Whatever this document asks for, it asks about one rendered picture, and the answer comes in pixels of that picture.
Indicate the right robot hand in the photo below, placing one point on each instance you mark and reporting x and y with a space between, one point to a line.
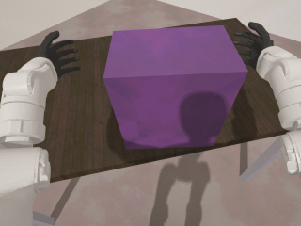
260 42

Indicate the left robot forearm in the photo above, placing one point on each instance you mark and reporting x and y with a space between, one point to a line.
23 104

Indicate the table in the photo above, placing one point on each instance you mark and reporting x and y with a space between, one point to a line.
82 134

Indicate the right robot forearm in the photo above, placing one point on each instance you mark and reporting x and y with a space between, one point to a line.
283 72

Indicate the carton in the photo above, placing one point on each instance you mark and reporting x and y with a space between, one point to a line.
172 87

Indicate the right robot upper arm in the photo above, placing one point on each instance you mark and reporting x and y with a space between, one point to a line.
291 152

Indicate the left robot upper arm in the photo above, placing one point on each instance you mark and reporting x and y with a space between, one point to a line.
24 172

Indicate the left robot hand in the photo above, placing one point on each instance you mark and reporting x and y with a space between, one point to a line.
50 52

